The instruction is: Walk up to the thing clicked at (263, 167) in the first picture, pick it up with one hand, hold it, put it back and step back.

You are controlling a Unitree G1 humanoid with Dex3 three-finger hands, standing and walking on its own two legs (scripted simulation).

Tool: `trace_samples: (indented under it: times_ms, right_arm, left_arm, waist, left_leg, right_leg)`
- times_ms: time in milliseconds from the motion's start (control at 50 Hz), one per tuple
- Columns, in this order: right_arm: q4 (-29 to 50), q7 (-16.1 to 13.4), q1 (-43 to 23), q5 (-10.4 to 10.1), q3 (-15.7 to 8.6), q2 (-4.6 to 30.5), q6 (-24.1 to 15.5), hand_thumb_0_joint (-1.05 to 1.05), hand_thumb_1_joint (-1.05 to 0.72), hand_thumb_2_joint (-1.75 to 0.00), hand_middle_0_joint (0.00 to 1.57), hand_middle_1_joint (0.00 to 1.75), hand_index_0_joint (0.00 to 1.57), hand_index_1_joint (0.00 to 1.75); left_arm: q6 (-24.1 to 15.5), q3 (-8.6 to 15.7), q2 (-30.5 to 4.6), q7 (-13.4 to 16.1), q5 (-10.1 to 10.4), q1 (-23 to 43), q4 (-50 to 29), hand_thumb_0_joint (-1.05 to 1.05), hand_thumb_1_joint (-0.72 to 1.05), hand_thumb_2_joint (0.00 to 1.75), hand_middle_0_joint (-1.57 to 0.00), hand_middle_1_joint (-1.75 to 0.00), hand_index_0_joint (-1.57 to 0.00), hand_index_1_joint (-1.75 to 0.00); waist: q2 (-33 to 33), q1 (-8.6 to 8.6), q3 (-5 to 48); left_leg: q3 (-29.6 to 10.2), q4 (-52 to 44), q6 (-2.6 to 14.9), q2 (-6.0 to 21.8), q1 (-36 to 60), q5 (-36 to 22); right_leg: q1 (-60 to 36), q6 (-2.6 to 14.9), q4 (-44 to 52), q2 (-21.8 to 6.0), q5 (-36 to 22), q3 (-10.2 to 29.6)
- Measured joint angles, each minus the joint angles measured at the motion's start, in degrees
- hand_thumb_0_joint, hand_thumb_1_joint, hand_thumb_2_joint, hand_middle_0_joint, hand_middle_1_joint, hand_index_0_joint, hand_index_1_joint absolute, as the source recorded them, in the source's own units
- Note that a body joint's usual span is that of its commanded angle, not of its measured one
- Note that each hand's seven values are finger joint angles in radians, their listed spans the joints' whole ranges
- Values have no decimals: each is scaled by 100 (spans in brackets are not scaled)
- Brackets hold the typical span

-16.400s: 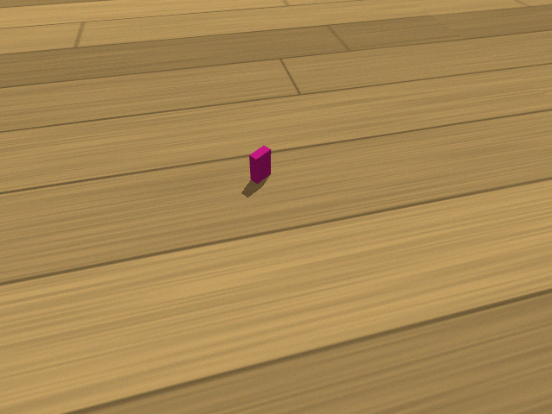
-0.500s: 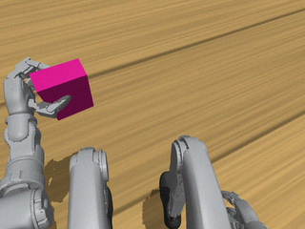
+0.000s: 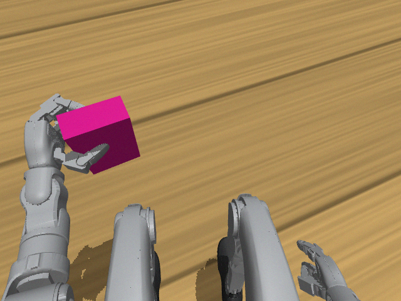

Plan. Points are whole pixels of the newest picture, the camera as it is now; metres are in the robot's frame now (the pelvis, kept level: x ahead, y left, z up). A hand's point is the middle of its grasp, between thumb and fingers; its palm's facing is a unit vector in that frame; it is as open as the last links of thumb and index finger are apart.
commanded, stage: lift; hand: left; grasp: from the side
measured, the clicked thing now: (105, 139) +0.43 +0.17 -0.04
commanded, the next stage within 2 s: hold in 1.56 s
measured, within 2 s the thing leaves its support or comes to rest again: neither
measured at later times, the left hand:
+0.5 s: hand (19, 79) +0.40 +0.20 +0.18, palm faces +0.11 -0.99 -0.06, open 9.3 cm
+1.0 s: hand out of the picture +0.40 +0.19 +0.27, palm faces +0.10 -0.99 -0.04, open 9.3 cm
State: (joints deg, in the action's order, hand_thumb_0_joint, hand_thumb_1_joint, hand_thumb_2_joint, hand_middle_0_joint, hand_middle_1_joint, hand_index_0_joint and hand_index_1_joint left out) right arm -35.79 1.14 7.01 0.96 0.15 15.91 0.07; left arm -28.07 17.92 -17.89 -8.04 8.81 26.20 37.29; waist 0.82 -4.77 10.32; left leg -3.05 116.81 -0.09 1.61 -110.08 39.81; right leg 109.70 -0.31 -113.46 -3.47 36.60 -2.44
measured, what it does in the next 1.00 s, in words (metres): rises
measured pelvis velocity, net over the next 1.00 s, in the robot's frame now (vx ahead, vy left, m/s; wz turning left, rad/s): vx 0.06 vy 0.00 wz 0.02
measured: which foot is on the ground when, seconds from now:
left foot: down 0.00-1.00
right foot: down 0.00-1.00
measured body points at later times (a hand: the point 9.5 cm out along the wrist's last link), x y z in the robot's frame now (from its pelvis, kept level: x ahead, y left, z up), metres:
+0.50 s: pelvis +0.04 +0.01 +0.16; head +0.15 +0.03 +0.59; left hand +0.39 +0.25 +0.19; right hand +0.19 -0.24 +0.05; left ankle +0.08 +0.12 -0.42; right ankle +0.10 -0.13 -0.42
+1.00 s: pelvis +0.06 +0.00 +0.24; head +0.14 +0.02 +0.68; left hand +0.39 +0.24 +0.27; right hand +0.19 -0.24 +0.13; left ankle +0.08 +0.12 -0.42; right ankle +0.10 -0.13 -0.42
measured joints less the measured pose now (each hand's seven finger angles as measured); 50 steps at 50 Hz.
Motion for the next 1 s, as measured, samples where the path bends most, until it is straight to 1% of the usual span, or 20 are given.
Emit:
trace_samples:
  times_ms: [80, 140, 200, 260, 320, 400, 480, 660, 800, 900, 1000]
  right_arm:
    - [86, -73, -3, -94, -46, -31, -33, 1, -93, -90, 20, 30, 20, 30]
    - [93, -134, 4, -172, -54, -55, -65, 1, -93, -90, 20, 30, 20, 30]
    - [134, -184, 20, -217, -49, -93, -88, 1, -93, -90, 20, 30, 20, 30]
    - [114, -237, 58, -254, -54, -141, -136, 1, -92, -90, 20, 30, 20, 30]
    - [56, -279, 104, -283, -29, -178, -164, 1, -92, -90, 20, 30, 20, 30]
    - [26, -312, 175, -298, 7, -225, -197, 1, -92, -90, 20, 30, 20, 30]
    - [20, -323, 274, -305, 28, -265, -246, 1, -91, -90, 20, 30, 20, 30]
    - [-23, -301, 466, -269, 28, -258, -323, 1, -91, -89, 20, 30, 20, 30]
    - [-114, -295, 577, -218, 31, -236, -335, 1, -91, -89, 20, 30, 20, 30]
    - [-133, -295, 606, -188, 40, -261, -314, 1, -91, -89, 20, 30, 20, 30]
    - [-136, -306, 623, -174, 62, -302, -288, 1, -91, -89, 20, 30, 20, 30]
  left_arm:
    - [239, -161, 45, 59, -17, -379, -590, 1, -40, 109, -86, -117, -83, -116]
    - [358, -272, 81, 97, 66, -591, -842, 1, -40, 108, -86, -116, -83, -116]
    - [588, -320, 150, 223, 81, -823, -1158, 1, -39, 107, -86, -116, -83, -116]
    - [754, -482, 135, 335, 60, -1090, -1628, 1, -39, 107, -86, -116, -83, -116]
    - [863, -619, 178, 433, 120, -1216, -1721, 1, -39, 107, -85, -116, -83, -116]
    - [1020, -737, 214, 535, 81, -1365, -1815, 1, -39, 107, -85, -117, -83, -116]
    - [1059, -796, 248, 562, 75, -1455, -1732, 1, -39, 107, -85, -117, -83, -116]
    - [951, -836, 285, 448, 86, -1582, -1457, 1, -39, 107, -85, -117, -83, -116]
    - [856, -873, 359, 406, 132, -1674, -1378, 1, -39, 107, -85, -117, -83, -116]
    - [809, -905, 392, 392, 103, -1679, -1274, 1, -39, 107, -85, -117, -83, -116]
    - [783, -921, 431, 366, 118, -1687, -1220, 1, -39, 107, -85, -117, -83, -116]
  waist:
    - [8, 41, 17]
    - [6, 87, 28]
    - [6, 127, 19]
    - [20, 167, 6]
    - [36, 212, 17]
    - [69, 221, 5]
    - [57, 215, -29]
    - [6, 206, -193]
    - [-6, 253, -316]
    - [0, 266, -398]
    - [-8, 280, -481]
  left_leg:
    - [22, -370, 1, 10, 389, -25]
    - [48, -689, 6, 19, 754, -44]
    - [55, -1027, 10, 36, 1144, -71]
    - [62, -1404, 3, 39, 1597, -108]
    - [75, -1815, 9, 48, 2083, -163]
    - [78, -2366, 9, 71, 2751, -256]
    - [100, -2891, 6, 92, 3393, -364]
    - [136, -3856, -9, 114, 4518, -616]
    - [177, -4427, -15, 113, 5175, -776]
    - [203, -4775, -21, 111, 5573, -881]
    - [224, -5112, -33, 112, 5959, -985]
  right_leg:
    - [-391, -6, 368, 8, -23, -6]
    - [-751, -17, 680, 16, -40, -2]
    - [-1145, -26, 1027, 34, -73, -19]
    - [-1607, -31, 1407, 38, -104, -37]
    - [-2099, -42, 1823, 50, -159, -50]
    - [-2782, -50, 2398, 80, -263, -82]
    - [-3422, -53, 2929, 107, -376, -90]
    - [-4548, -50, 3897, 147, -629, -104]
    - [-5193, -52, 4451, 157, -781, -92]
    - [-5579, -51, 4781, 163, -878, -82]
    - [-5952, -44, 5097, 171, -971, -75]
